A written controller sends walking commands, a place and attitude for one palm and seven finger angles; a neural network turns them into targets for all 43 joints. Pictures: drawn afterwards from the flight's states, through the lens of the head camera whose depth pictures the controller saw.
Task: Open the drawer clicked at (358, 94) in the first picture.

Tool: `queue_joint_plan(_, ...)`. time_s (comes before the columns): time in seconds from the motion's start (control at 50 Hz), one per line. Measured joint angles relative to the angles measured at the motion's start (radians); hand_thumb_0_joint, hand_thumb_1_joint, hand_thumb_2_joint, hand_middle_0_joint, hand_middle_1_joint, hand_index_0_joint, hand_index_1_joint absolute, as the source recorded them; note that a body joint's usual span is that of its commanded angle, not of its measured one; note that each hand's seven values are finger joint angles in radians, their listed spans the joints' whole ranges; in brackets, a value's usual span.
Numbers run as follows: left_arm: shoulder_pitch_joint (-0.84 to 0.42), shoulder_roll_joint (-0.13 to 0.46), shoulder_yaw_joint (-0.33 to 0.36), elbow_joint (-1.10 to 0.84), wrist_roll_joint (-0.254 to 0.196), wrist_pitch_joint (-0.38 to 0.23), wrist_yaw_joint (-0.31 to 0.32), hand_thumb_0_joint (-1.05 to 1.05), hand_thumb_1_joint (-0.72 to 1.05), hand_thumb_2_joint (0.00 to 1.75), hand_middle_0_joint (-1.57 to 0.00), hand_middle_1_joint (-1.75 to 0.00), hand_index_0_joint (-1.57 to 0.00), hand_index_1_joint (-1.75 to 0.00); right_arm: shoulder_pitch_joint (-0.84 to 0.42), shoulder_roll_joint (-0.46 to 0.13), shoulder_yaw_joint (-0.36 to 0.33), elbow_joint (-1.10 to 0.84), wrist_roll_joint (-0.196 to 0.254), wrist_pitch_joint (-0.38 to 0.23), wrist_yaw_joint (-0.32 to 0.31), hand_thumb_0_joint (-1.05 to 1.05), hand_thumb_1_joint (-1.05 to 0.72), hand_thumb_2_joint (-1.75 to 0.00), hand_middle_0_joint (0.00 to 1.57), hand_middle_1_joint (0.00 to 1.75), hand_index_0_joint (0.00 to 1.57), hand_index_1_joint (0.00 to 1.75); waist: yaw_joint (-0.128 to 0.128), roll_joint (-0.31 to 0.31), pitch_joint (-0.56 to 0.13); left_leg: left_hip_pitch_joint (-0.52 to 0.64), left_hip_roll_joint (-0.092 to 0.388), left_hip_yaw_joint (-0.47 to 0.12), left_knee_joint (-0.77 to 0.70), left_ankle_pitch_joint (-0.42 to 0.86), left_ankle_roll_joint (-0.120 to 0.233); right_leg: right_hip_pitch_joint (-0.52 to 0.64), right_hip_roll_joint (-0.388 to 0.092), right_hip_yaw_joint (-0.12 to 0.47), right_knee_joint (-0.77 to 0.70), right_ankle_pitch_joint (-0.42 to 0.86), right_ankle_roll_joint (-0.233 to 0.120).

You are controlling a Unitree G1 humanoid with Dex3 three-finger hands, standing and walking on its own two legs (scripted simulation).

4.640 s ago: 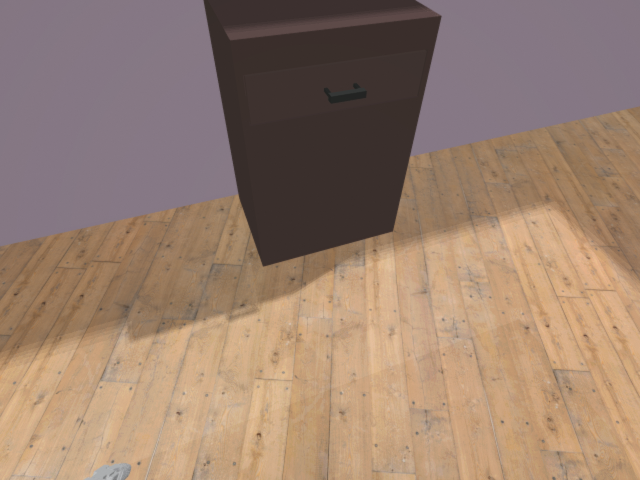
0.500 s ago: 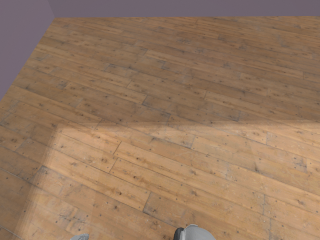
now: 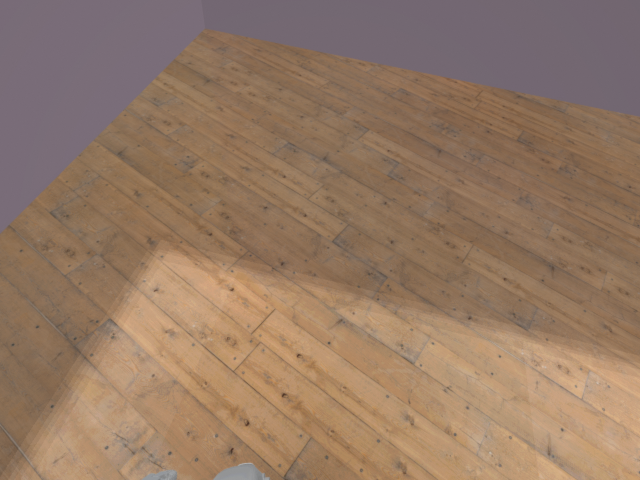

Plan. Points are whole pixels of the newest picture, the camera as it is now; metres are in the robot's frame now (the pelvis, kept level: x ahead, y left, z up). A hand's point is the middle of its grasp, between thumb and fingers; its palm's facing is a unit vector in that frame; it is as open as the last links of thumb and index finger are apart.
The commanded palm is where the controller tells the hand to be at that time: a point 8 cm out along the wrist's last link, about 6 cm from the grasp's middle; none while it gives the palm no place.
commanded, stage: turn to face it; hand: left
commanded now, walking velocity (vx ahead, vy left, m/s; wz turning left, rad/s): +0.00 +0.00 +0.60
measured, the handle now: out of the picture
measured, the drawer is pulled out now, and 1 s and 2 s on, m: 0.00 0.00 0.00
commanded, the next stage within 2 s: none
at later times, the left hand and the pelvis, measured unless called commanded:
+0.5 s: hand out of the picture +0.06 +0.18 -0.13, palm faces +0.31 -0.91 -0.28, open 7.4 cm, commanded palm none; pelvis +0.00 -0.05 +0.01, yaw +16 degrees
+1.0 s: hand out of the picture -0.14 +0.15 -0.17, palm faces +0.62 -0.75 -0.23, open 7.4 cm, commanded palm none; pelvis -0.03 -0.04 +0.01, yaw +36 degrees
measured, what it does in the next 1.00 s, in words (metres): steps on the spot, turning left: right foot, then left foot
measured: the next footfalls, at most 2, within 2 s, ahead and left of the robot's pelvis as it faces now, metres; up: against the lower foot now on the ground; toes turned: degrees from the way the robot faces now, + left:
right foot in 0.50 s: +0.08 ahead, -0.17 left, +0.00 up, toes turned +14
left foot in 0.94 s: -0.07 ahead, +0.06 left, +0.00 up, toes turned +41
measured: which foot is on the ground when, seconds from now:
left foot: down 0.00-0.48, up 0.50-0.92, down 0.94-1.00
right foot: up 0.00-0.48, down 0.50-0.94, up 0.96-1.00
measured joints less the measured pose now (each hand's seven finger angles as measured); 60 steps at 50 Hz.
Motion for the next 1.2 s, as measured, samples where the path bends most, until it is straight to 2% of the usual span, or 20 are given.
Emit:
queue_joint_plan(0.04, 0.006, 0.015, 0.006, 0.0, 0.001, 0.023, 0.002, 0.0, 0.91, 0.89, -0.2, -0.3, -0.2, -0.3, -0.011, 0.0, 0.004, -0.014, 0.002, -0.009, -0.006, 0.0, -0.92, -0.9, 0.2, 0.3, 0.2, 0.3, 0.004, 0.0, 0.018, 0.001, -0.011, -0.006, -0.006, 0.002, 0.032, -0.096, 0.021, 0.106, 0.209, -0.068, 0.023)
queue_joint_plan(0.1, 0.006, 0.033, 0.017, 0.004, 0.005, 0.036, -0.001, 0.0, 0.91, 0.89, -0.2, -0.3, -0.2, -0.3, -0.009, 0.002, 0.009, -0.023, 0.004, -0.012, -0.016, 0.0, -0.91, -0.9, 0.2, 0.3, 0.2, 0.3, 0.005, 0.012, 0.028, 0.026, -0.029, -0.028, -0.086, 0.049, 0.035, -0.195, 0.036, 0.196, 0.371, 0.009, 0.044)
queue_joint_plan(0.18, 0.014, 0.054, 0.026, -0.009, 0.004, 0.036, -0.004, 0.0, 0.91, 0.89, -0.2, -0.3, -0.19, -0.3, 0.001, 0.003, 0.014, -0.018, 0.009, -0.009, -0.017, 0.0, -0.91, -0.9, 0.2, 0.3, 0.2, 0.3, 0.013, 0.024, 0.015, 0.065, -0.053, -0.064, -0.197, 0.111, 0.035, -0.242, 0.03, 0.259, 0.37, 0.111, 0.065)
queue_joint_plan(0.28, 0.015, 0.068, 0.032, -0.022, 0.003, 0.043, 0.0, 0.01, 0.91, 0.9, -0.2, -0.3, -0.19, -0.3, 0.01, 0.001, 0.008, -0.016, 0.01, 0.0, -0.011, 0.0, -0.9, -0.9, 0.2, 0.3, 0.2, 0.3, 0.011, 0.035, -0.011, 0.086, -0.077, -0.119, -0.259, 0.152, 0.026, -0.214, 0.031, 0.285, 0.262, 0.13, 0.08)
queue_joint_plan(0.38, 0.0, 0.06, 0.025, -0.042, -0.001, 0.046, 0.002, 0.01, 0.91, 0.9, -0.2, -0.3, -0.19, -0.3, 0.001, -0.018, -0.005, -0.022, 0.006, 0.014, -0.005, 0.0, -0.9, -0.9, 0.2, 0.3, 0.21, 0.3, -0.001, 0.053, -0.022, 0.072, -0.096, -0.178, -0.261, 0.171, 0.006, -0.153, 0.059, 0.284, 0.113, 0.085, 0.077)
queue_joint_plan(0.46, -0.005, 0.039, 0.011, -0.069, -0.008, 0.033, 0.002, 0.01, 0.91, 0.9, -0.2, -0.3, -0.19, -0.3, -0.009, -0.046, -0.022, -0.03, 0.004, 0.03, -0.002, 0.0, -0.9, -0.9, 0.2, 0.3, 0.2, 0.3, -0.009, 0.079, -0.023, 0.038, -0.112, -0.231, -0.229, 0.176, -0.022, -0.062, 0.096, 0.273, -0.094, 0.101, 0.057)
queue_joint_plan(0.48, 0.001, 0.035, 0.006, -0.078, -0.008, 0.025, 0.001, 0.0, 0.9, 0.9, -0.2, -0.3, -0.19, -0.3, -0.009, -0.053, -0.027, -0.032, 0.006, 0.035, -0.001, 0.01, -0.9, -0.9, 0.2, 0.3, 0.2, 0.3, -0.007, 0.082, -0.028, 0.024, -0.12, -0.242, -0.21, 0.172, -0.031, -0.023, 0.101, 0.266, -0.183, 0.138, 0.05)
queue_joint_plan(0.5, 0.009, 0.031, 0.003, -0.086, -0.004, 0.015, 0.001, 0.0, 0.9, 0.9, -0.2, -0.3, -0.19, -0.3, -0.009, -0.06, -0.033, -0.035, 0.01, 0.04, 0.0, 0.01, -0.9, -0.9, 0.2, 0.3, 0.2, 0.3, -0.002, 0.082, -0.033, 0.0, -0.128, -0.246, -0.165, 0.128, -0.041, 0.001, 0.097, 0.258, -0.249, 0.178, 0.013)
queue_joint_plan(0.52, 0.014, 0.021, -0.003, -0.087, 0.001, 0.012, 0.003, 0.0, 0.9, 0.89, -0.2, -0.3, -0.19, -0.3, -0.012, -0.07, -0.041, -0.032, 0.011, 0.046, -0.001, 0.01, -0.9, -0.9, 0.2, 0.3, 0.2, 0.3, 0.002, 0.094, -0.03, -0.03, -0.128, -0.246, -0.082, 0.031, -0.055, -0.001, 0.098, 0.244, -0.242, 0.191, -0.013)
queue_joint_plan(0.56, 0.032, 0.003, -0.017, -0.087, 0.004, 0.015, 0.005, 0.0, 0.9, 0.89, -0.2, -0.3, -0.2, -0.3, -0.01, -0.087, -0.052, -0.03, 0.005, 0.057, 0.001, 0.01, -0.91, -0.9, 0.2, 0.3, 0.2, 0.3, 0.001, 0.105, -0.034, -0.095, -0.132, -0.223, 0.129, -0.074, -0.069, 0.013, 0.083, 0.21, -0.242, 0.187, -0.029)
queue_joint_plan(0.64, 0.066, -0.01, -0.026, -0.077, 0.004, 0.014, 0.006, 0.0, 0.9, 0.89, -0.2, -0.3, -0.2, -0.3, -0.009, -0.102, -0.055, -0.032, 0.001, 0.059, 0.013, 0.01, -0.91, -0.9, 0.2, 0.3, 0.2, 0.3, -0.002, 0.092, -0.031, -0.149, -0.089, -0.164, 0.404, -0.047, -0.101, 0.058, 0.049, 0.161, -0.3, 0.206, -0.029)
queue_joint_plan(0.7, 0.075, -0.013, -0.032, -0.073, 0.005, 0.004, 0.004, 0.01, 0.9, 0.89, -0.2, -0.3, -0.2, -0.3, -0.01, -0.103, -0.052, -0.031, 0.005, 0.061, 0.017, 0.01, -0.91, -0.9, 0.2, 0.3, 0.2, 0.3, -0.004, 0.076, -0.014, -0.129, -0.05, -0.147, 0.426, -0.039, -0.121, 0.076, 0.025, 0.118, -0.313, 0.21, -0.03)
queue_joint_plan(0.78, 0.085, -0.015, -0.037, -0.073, 0.011, -0.001, -0.001, 0.0, 0.9, 0.89, -0.2, -0.3, -0.2, -0.3, -0.03, -0.1, -0.044, -0.02, 0.007, 0.074, 0.019, 0.01, -0.91, -0.9, 0.2, 0.3, 0.2, 0.3, 0.011, 0.062, 0.009, -0.072, -0.016, -0.127, 0.336, -0.077, -0.13, 0.075, -0.005, 0.063, -0.3, 0.201, -0.023)
queue_joint_plan(0.9, 0.103, 0.015, -0.025, -0.058, 0.017, 0.009, -0.007, 0.0, 0.9, 0.89, -0.21, -0.3, -0.2, -0.3, -0.089, -0.082, -0.022, -0.033, 0.014, 0.063, 0.021, 0.01, -0.91, -0.9, 0.2, 0.3, 0.2, 0.3, 0.046, 0.03, 0.035, 0.056, -0.013, -0.064, 0.064, -0.121, -0.111, 0.038, -0.057, 0.001, -0.232, 0.174, 0.009)
queue_joint_plan(0.94, 0.114, 0.034, -0.015, -0.051, 0.012, 0.015, -0.008, 0.0, 0.9, 0.89, -0.21, -0.3, -0.2, -0.3, -0.099, -0.078, -0.014, -0.051, 0.015, 0.046, 0.022, 0.01, -0.91, -0.9, 0.2, 0.3, 0.2, 0.3, 0.051, 0.02, 0.031, 0.124, -0.022, -0.045, -0.091, -0.031, -0.097, 0.015, -0.079, -0.019, -0.176, 0.148, 0.029)
queue_joint_plan(0.96, 0.114, 0.049, -0.007, -0.045, 0.007, 0.022, -0.01, 0.0, 0.9, 0.89, -0.21, -0.3, -0.2, -0.3, -0.108, -0.071, -0.012, -0.055, 0.014, 0.034, 0.021, 0.01, -0.91, -0.9, 0.2, 0.3, 0.2, 0.3, 0.053, 0.0, 0.034, 0.128, -0.039, -0.041, -0.109, -0.011, -0.07, -0.01, -0.1, -0.002, -0.12, 0.131, 0.037)
queue_joint_plan(0.98, 0.11, 0.064, -0.001, -0.037, 0.005, 0.033, -0.008, 0.0, 0.9, 0.89, -0.2, -0.3, -0.2, -0.3, -0.115, -0.062, -0.008, -0.06, 0.015, 0.024, 0.02, 0.01, -0.91, -0.9, 0.2, 0.3, 0.2, 0.3, 0.059, -0.015, 0.039, 0.121, -0.051, -0.041, -0.092, -0.022, -0.04, -0.046, -0.099, 0.049, -0.037, 0.06, 0.049)
queue_joint_plan(1.02, 0.102, 0.083, 0.008, -0.025, 0.006, 0.056, -0.003, 0.01, 0.9, 0.89, -0.2, -0.3, -0.2, -0.3, -0.117, -0.05, 0.002, -0.069, 0.016, 0.009, 0.016, 0.01, -0.91, -0.9, 0.2, 0.3, 0.2, 0.3, 0.064, -0.018, 0.037, 0.123, -0.052, -0.053, -0.086, -0.043, -0.002, -0.119, -0.061, 0.136, 0.143, -0.029, 0.061)
queue_joint_plan(1.1, 0.065, 0.1, 0.02, -0.02, 0.005, 0.062, -0.008, 0.01, 0.9, 0.89, -0.2, -0.3, -0.19, -0.3, -0.095, -0.036, 0.012, -0.071, 0.014, 0.002, -0.003, 0.0, -0.91, -0.9, 0.2, 0.3, 0.2, 0.3, 0.049, 0.001, 0.022, 0.159, -0.061, -0.102, -0.175, 0.006, 0.009, -0.212, -0.01, 0.218, 0.337, 0.056, 0.076)
queue_joint_plan(1.2, 0.017, 0.102, 0.018, -0.05, 0.003, 0.045, -0.009, 0.01, 0.91, 0.9, -0.2, -0.3, -0.19, -0.3, -0.055, -0.03, 0.018, -0.055, 0.015, 0.002, -0.009, 0.0, -0.9, -0.9, 0.2, 0.3, 0.2, 0.3, 0.036, 0.012, 0.007, 0.195, -0.089, -0.155, -0.262, 0.063, 0.021, -0.238, 0.016, 0.266, 0.334, 0.131, 0.095)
